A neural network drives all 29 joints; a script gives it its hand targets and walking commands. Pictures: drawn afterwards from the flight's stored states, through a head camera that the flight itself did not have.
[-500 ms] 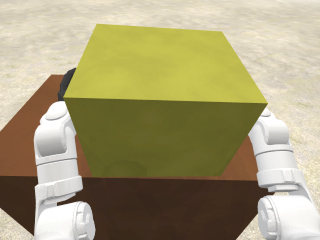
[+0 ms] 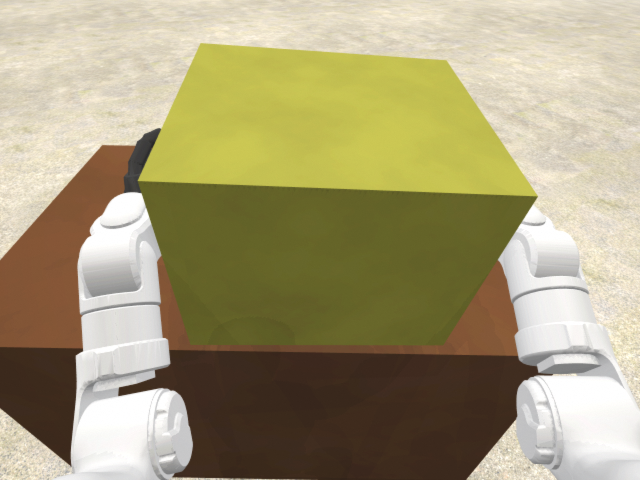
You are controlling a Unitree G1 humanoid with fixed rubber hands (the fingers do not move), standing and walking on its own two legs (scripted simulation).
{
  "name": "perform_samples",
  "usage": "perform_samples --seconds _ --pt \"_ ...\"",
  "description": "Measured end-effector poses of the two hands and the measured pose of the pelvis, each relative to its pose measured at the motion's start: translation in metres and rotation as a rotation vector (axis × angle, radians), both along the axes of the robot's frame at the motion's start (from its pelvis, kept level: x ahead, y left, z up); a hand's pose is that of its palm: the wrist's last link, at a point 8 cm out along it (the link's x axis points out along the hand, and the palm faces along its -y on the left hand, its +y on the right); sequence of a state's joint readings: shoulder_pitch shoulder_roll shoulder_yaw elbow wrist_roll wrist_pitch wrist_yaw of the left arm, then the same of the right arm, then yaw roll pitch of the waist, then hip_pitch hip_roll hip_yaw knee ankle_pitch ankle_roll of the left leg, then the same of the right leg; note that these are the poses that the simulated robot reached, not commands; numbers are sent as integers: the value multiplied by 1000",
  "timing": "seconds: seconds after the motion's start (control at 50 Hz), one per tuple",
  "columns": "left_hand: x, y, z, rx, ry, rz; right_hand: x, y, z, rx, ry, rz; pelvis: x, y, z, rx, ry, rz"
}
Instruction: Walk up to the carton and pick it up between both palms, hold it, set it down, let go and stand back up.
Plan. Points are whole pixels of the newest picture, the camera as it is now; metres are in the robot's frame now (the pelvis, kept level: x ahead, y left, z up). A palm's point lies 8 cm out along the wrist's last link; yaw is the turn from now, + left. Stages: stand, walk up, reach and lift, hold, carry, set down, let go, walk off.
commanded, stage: hold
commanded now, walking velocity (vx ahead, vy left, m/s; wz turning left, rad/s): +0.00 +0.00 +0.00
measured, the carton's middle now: (323, 196) +0.40 -0.01 +0.20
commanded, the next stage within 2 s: set down in 1.84 s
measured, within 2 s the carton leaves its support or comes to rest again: neither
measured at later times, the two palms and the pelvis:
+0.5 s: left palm (133, 203) +0.36 +0.21 +0.22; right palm (485, 201) +0.36 -0.20 +0.21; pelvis +0.00 +0.00 +0.00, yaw +0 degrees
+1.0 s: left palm (149, 196) +0.37 +0.19 +0.22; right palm (493, 200) +0.37 -0.21 +0.20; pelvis +0.00 +0.00 +0.00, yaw +0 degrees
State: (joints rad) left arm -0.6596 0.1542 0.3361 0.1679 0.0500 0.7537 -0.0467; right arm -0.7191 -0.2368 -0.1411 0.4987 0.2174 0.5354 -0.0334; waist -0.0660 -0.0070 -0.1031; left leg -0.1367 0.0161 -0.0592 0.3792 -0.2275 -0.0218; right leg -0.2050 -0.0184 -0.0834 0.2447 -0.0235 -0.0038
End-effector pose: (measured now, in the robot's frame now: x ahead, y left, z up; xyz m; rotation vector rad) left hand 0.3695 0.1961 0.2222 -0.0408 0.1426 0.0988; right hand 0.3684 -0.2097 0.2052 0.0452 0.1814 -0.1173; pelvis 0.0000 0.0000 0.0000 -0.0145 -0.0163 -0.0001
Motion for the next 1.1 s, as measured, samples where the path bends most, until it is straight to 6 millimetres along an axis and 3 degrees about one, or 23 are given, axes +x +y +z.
perform_samples --seconds 0.22,0.6,1.1 --pt "4 -4 3 2 -16 0 3 -3 -1 6 -15 -10 4 -5 0 -2 16 2" --pt "-9 14 0 -24 -13 3 -7 14 7 3 -10 -7 1 6 0 -4 -14 6" --pt "5 -3 2 2 -7 6 5 -3 -1 4 -6 -1 4 -5 0 -2 14 4"
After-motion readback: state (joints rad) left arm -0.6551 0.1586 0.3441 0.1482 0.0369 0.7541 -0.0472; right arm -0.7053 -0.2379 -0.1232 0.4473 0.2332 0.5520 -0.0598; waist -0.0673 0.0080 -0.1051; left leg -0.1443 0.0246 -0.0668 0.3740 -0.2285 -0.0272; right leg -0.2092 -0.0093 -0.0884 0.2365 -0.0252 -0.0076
